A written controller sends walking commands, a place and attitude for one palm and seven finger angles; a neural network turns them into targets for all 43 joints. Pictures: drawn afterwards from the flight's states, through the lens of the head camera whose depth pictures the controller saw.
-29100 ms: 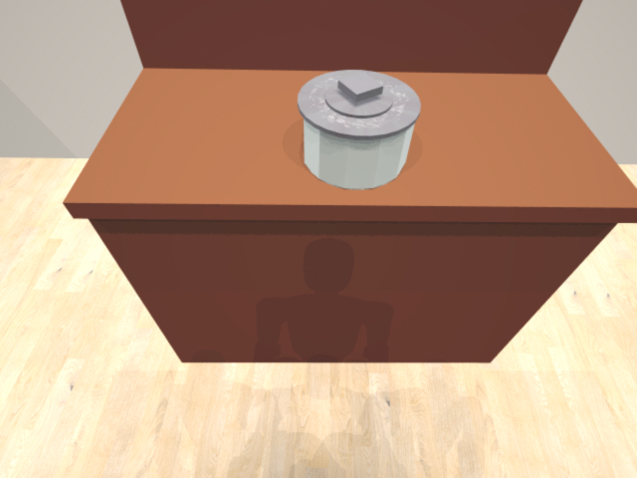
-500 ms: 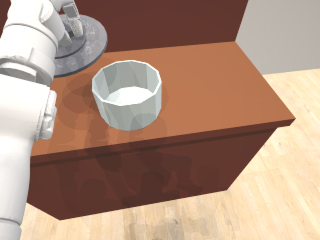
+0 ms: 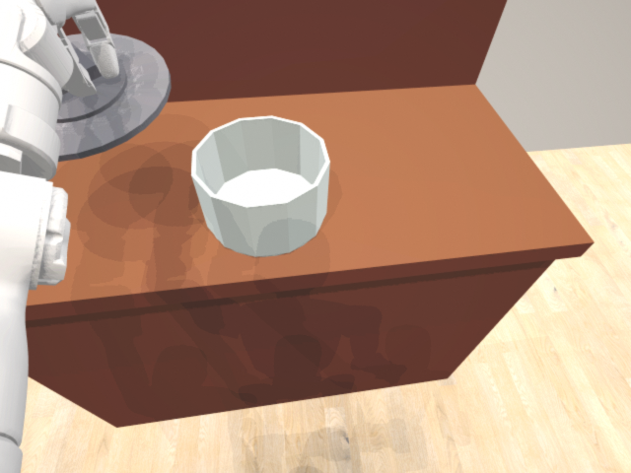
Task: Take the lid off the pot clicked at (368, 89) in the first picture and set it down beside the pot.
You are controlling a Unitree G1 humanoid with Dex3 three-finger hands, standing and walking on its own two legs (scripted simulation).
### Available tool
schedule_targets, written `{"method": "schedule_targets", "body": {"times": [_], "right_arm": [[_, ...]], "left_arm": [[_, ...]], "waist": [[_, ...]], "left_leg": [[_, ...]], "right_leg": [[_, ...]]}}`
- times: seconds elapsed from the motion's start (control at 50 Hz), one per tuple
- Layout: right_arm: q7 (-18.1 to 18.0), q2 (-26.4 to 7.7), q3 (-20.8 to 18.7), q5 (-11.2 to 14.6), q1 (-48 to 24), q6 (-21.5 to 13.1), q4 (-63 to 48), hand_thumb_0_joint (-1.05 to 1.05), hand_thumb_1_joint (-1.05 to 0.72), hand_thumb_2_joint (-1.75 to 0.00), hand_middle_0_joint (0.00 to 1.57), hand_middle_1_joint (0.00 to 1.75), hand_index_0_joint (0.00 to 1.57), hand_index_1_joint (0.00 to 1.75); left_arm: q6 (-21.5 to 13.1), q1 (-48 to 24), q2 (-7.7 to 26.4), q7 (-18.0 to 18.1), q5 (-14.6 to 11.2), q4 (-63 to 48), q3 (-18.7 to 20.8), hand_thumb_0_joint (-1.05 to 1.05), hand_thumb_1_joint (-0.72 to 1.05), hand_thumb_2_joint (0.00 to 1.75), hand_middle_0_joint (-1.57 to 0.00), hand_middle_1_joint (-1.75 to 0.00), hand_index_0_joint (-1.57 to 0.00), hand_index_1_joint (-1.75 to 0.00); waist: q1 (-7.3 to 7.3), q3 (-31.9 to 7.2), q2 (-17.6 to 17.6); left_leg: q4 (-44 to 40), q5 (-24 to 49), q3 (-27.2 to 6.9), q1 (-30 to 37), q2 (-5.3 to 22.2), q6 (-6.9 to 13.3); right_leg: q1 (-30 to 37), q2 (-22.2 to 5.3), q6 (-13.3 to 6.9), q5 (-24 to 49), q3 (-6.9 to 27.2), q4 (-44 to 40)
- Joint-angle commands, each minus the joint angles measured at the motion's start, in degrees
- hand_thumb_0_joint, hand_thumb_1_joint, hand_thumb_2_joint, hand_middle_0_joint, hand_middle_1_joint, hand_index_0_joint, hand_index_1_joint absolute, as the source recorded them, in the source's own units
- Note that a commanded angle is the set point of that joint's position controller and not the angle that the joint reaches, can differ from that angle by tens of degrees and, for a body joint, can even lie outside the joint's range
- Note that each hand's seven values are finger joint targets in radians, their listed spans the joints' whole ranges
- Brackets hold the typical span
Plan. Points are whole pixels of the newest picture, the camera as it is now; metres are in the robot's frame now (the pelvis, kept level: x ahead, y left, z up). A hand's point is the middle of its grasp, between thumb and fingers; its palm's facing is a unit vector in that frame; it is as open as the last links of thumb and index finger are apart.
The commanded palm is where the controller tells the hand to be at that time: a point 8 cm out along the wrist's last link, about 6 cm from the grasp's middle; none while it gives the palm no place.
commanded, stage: move the lid sideways beside the pot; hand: left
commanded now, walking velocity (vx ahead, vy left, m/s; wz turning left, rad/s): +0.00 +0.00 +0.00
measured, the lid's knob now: (63, 69) +0.51 +0.25 +0.25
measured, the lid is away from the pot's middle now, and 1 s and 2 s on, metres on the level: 0.20 0.24 0.24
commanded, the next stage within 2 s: lower the lid onto the table in 0.48 s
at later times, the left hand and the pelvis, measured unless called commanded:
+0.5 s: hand (31, 64) +0.49 +0.27 +0.27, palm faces -0.29 -0.14 -0.95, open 5.7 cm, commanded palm +0.49 +0.27 +0.35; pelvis +0.00 +0.00 +0.00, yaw +0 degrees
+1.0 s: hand (44, 87) +0.48 +0.27 +0.25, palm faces -0.33 -0.23 -0.91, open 5.7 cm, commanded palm +0.49 +0.27 +0.32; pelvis +0.00 +0.00 +0.00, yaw +0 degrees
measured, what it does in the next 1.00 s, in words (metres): stands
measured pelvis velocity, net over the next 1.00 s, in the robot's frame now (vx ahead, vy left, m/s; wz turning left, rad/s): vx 0.00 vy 0.00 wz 0.00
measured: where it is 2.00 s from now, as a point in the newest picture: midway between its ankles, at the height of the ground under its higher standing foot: outside the picture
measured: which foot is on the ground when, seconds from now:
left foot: down 0.00-1.00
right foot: down 0.00-1.00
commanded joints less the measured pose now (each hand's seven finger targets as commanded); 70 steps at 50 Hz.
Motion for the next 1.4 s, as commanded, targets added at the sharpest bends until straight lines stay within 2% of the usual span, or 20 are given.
{"method": "schedule_targets", "body": {"times": [0.0, 0.08, 0.1, 0.18, 0.26, 0.32, 0.4, 0.48, 0.5, 0.58, 0.66, 0.72, 0.92, 0.98, 1.0, 1.18, 1.26, 1.28, 1.34, 1.38], "right_arm": [[-0.88, -9.55, -3.14, 0.13, 2.49, -0.84, -4.31, 0.00, -0.90, -0.90, 0.20, 0.30, 0.20, 0.30], [-1.04, -9.78, -2.95, 0.63, 2.14, -0.97, -3.56, 0.00, -0.90, -0.90, 0.20, 0.30, 0.20, 0.30], [-0.98, -9.65, -3.00, 0.30, 2.45, -1.35, -3.80, 0.00, -0.90, -0.90, 0.20, 0.30, 0.20, 0.30], [-1.56, -10.13, -2.66, 0.43, 2.90, -0.48, -3.07, 0.00, -0.90, -0.90, 0.20, 0.30, 0.20, 0.30], [-1.34, -9.65, -2.84, 0.32, 2.71, -0.47, -3.90, 0.00, -0.90, -0.90, 0.20, 0.30, 0.20, 0.30], [-1.54, -9.80, -2.68, 0.32, 3.23, -0.01, -3.97, 0.00, -0.90, -0.90, 0.20, 0.30, 0.20, 0.30], [-0.90, -9.90, -3.11, 0.26, 3.34, 0.47, -4.64, 0.00, -0.90, -0.90, 0.20, 0.30, 0.20, 0.30], [-0.80, -10.20, -3.35, 0.57, 3.77, 0.75, -4.59, 0.00, -0.90, -0.90, 0.20, 0.30, 0.20, 0.30], [-0.71, -10.20, -3.50, 0.25, 4.18, 0.85, -4.69, 0.00, -0.90, -0.90, 0.20, 0.30, 0.20, 0.30], [-0.89, -10.48, -3.27, 0.89, 3.97, 0.70, -3.23, 0.00, -0.90, -0.90, 0.20, 0.30, 0.20, 0.30], [-0.94, -10.15, -3.08, 0.44, 4.60, -1.01, -2.60, 0.00, -0.90, -0.90, 0.20, 0.30, 0.20, 0.30], [-1.16, -10.09, -2.70, 0.55, 4.64, -1.38, -2.31, 0.00, -0.90, -0.90, 0.20, 0.30, 0.20, 0.30], [-1.20, -10.00, -2.95, 0.39, 4.31, -1.63, -3.37, 0.00, -0.90, -0.90, 0.20, 0.30, 0.20, 0.30], [-1.06, -10.08, -3.13, 0.41, 4.68, -1.65, -3.24, 0.00, -0.90, -0.90, 0.20, 0.30, 0.20, 0.30], [-0.96, -10.19, -3.19, 0.30, 4.96, -1.46, -3.38, 0.00, -0.90, -0.90, 0.20, 0.30, 0.20, 0.30], [-1.05, -10.09, -3.19, 0.52, 4.53, -0.88, -4.46, 0.00, -0.90, -0.90, 0.20, 0.30, 0.20, 0.30], [-1.37, -9.94, -2.77, 0.84, 3.92, -0.29, -5.03, 0.00, -0.90, -0.90, 0.20, 0.30, 0.20, 0.30], [-1.42, -10.09, -2.87, 0.89, 3.84, -0.40, -4.80, 0.00, -0.90, -0.90, 0.20, 0.30, 0.20, 0.30], [-1.62, -9.91, -3.09, 0.83, 4.01, -0.56, -4.81, 0.00, -0.90, -0.90, 0.20, 0.30, 0.20, 0.30], [-1.57, -9.84, -3.30, 0.88, 4.58, -0.95, -4.26, 0.00, -0.90, -0.90, 0.20, 0.30, 0.20, 0.30]], "left_arm": [[-1.12, -39.93, 12.24, 3.38, 1.06, -16.96, 1.70, 0.00, 0.62, 0.97, -0.60, -1.13, -0.98, -1.21], [-1.39, -40.19, 8.37, 3.47, -0.14, -15.98, -0.64, 0.00, 0.62, 0.97, -0.60, -1.13, -0.98, -1.21], [-2.18, -42.63, 11.03, 3.59, 0.48, -18.76, 0.82, 0.00, 0.62, 0.97, -0.60, -1.13, -0.98, -1.21], [-2.22, -36.17, 13.83, 3.15, 0.76, -10.12, 2.31, 0.00, 0.62, 0.97, -0.60, -1.13, -0.98, -1.21], [-3.62, -39.90, 16.11, 3.70, 2.08, -15.00, 2.96, 0.00, 0.62, 0.97, -0.60, -1.13, -0.98, -1.21], [-4.21, -35.30, 19.47, 3.50, 2.34, -10.45, 5.38, 0.00, 0.62, 0.97, -0.60, -1.13, -0.98, -1.21], [-4.75, -37.93, 19.62, 3.54, 2.23, -16.92, 4.97, 0.00, 0.62, 0.97, -0.60, -1.13, -0.98, -1.21], [-4.31, -34.25, 16.64, 2.87, 0.67, -15.03, 3.34, 0.00, 0.62, 0.97, -0.60, -1.13, -0.98, -1.21], [-4.66, -36.18, 21.11, 3.04, 1.47, -17.84, 6.71, 0.00, 0.62, 0.97, -0.60, -1.13, -0.98, -1.21], [-1.37, -35.18, 14.76, 2.63, -0.74, -8.72, 2.56, 0.00, 0.62, 0.97, -0.60, -1.13, -0.98, -1.21], [0.09, -41.20, 16.13, 2.62, 0.70, -11.80, 2.80, 0.00, 0.62, 0.97, -0.60, -1.13, -0.98, -1.21], [0.44, -36.58, 14.91, 2.79, 0.79, -6.33, 2.16, 0.00, 0.62, 0.97, -0.60, -1.13, -0.98, -1.21], [-0.90, -38.21, 17.56, 3.76, 0.92, -11.68, 3.87, 0.00, 0.62, 0.97, -0.60, -1.13, -0.98, -1.21], [-0.83, -34.59, 14.99, 3.67, 0.20, -10.04, 2.72, 0.00, 0.62, 0.97, -0.60, -1.13, -0.98, -1.21], [-1.03, -35.43, 18.11, 3.88, 0.81, -11.56, 5.05, 0.00, 0.62, 0.97, -0.60, -1.13, -0.98, -1.21], [-1.92, -30.55, 17.78, 4.01, -0.19, -11.46, 5.32, 0.00, 0.62, 0.97, -0.60, -1.13, -0.98, -1.21], [-2.61, -30.76, 19.68, 4.25, -0.03, -10.58, 5.87, 0.00, 0.62, 0.97, -0.60, -1.13, -0.98, -1.21], [-2.77, -31.10, 17.44, 4.18, -0.54, -10.59, 3.91, 0.00, 0.62, 0.97, -0.60, -1.13, -0.98, -1.21], [-3.65, -34.35, 19.53, 4.60, -0.07, -14.71, 5.58, 0.00, 0.62, 0.97, -0.60, -1.13, -0.98, -1.21], [-3.54, -31.08, 15.16, 4.18, -0.93, -11.41, 2.84, 0.00, 0.62, 0.97, -0.60, -1.13, -0.98, -1.21]], "waist": [[-0.85, -25.58, 3.73], [-1.04, -23.15, 6.71], [-0.88, -26.37, 6.63], [-1.15, -21.47, 1.63], [-0.44, -26.03, 4.86], [-0.45, -24.11, 2.13], [-0.02, -27.41, 6.08], [-0.46, -24.14, 6.54], [-0.07, -27.56, 6.06], [-1.39, -20.89, 6.51], [-1.27, -25.10, 6.21], [-1.32, -21.34, 3.77], [-0.68, -26.43, 5.44], [-0.76, -23.88, 6.23], [-0.63, -25.66, 5.34], [-0.61, -23.52, 5.04], [-0.70, -22.91, 2.80], [-0.99, -21.95, 4.67], [-0.79, -25.09, 6.78], [-1.23, -22.36, 6.36]], "left_leg": [[3.25, 29.51, -1.04, 22.66, -0.72, 0.04], [2.91, 29.27, -1.75, 24.41, -0.19, -0.79], [3.07, 30.12, -2.18, 25.40, -0.37, -0.81], [2.33, 23.76, -0.51, 19.06, -0.76, 0.18], [3.32, 28.85, -1.18, 22.35, -0.45, 0.03], [3.82, 28.86, -0.43, 19.53, -0.52, 0.58], [4.57, 34.54, -0.70, 22.99, -0.12, 0.03], [4.79, 35.39, -0.80, 23.00, -0.04, -0.36], [4.70, 35.17, -1.01, 23.61, 0.06, -0.05], [3.22, 29.79, -1.04, 21.35, -0.19, -0.27], [3.43, 29.84, -1.69, 23.13, -0.26, -0.13], [3.17, 26.15, -1.20, 19.85, -0.36, 0.09], [4.54, 30.67, -1.11, 21.50, -0.31, 0.13], [5.20, 32.79, -1.36, 22.03, -0.30, -0.38], [5.10, 32.06, -1.45, 21.84, -0.20, -0.13], [6.07, 31.24, -0.98, 20.07, -0.55, 0.32], [4.98, 22.87, -0.44, 16.62, -0.90, 1.31], [5.20, 23.46, -0.34, 17.25, -0.90, 1.08], [5.62, 25.70, -1.09, 19.97, -0.48, 0.97], [6.12, 27.54, -1.39, 20.59, -0.34, 0.41]], "right_leg": [[0.62, 3.78, -2.75, 16.66, -2.55, -1.12], [-2.55, 3.95, -3.25, 13.70, -3.38, -1.75], [-1.51, 4.13, -3.04, 13.84, -3.05, -1.58], [0.39, 3.46, -2.99, 14.79, -3.06, -2.01], [0.93, 3.75, -2.89, 15.42, -2.82, -1.12], [2.11, 3.57, -2.66, 17.17, -2.73, -0.74], [1.99, 3.73, -2.59, 18.68, -2.46, -0.54], [0.23, 3.93, -2.77, 17.98, -3.20, -1.01], [1.76, 3.94, -2.46, 18.06, -2.55, -0.76], [-0.67, 3.92, -2.97, 15.81, -3.48, -1.47], [0.50, 3.98, -2.65, 15.74, -3.16, -1.51], [0.12, 3.77, -2.59, 14.77, -3.36, -1.51], [1.97, 3.61, -2.53, 18.00, -2.77, 0.17], [-0.30, 3.98, -2.74, 17.71, -3.37, 0.09], [0.84, 3.98, -2.46, 17.75, -2.93, 0.34], [0.74, 3.94, -2.74, 18.49, -3.13, 1.23], [2.26, 3.61, -2.53, 16.45, -2.79, 1.42], [1.01, 3.55, -2.80, 16.38, -2.92, 1.09], [1.00, 3.82, -2.70, 16.22, -2.65, 1.39], [-1.51, 4.19, -2.85, 15.62, -3.38, 1.09]]}}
